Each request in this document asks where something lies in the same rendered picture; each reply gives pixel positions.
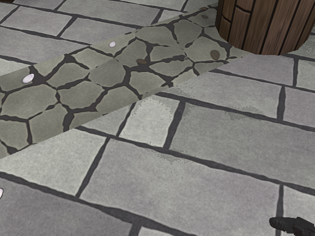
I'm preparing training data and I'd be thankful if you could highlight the right robot hand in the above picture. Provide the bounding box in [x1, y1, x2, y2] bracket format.
[269, 216, 315, 236]

